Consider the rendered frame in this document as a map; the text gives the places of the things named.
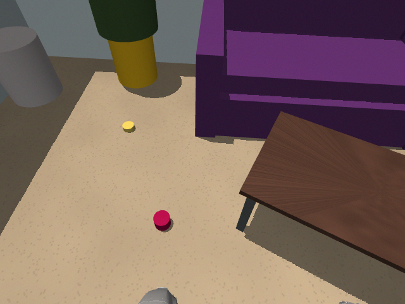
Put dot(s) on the potted plant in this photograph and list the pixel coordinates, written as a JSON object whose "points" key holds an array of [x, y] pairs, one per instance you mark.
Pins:
{"points": [[129, 25]]}

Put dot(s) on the coffee table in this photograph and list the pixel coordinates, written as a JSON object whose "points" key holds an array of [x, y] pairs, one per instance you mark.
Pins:
{"points": [[348, 189]]}

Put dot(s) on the sofa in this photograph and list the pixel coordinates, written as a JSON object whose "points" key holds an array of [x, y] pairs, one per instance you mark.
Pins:
{"points": [[336, 63]]}

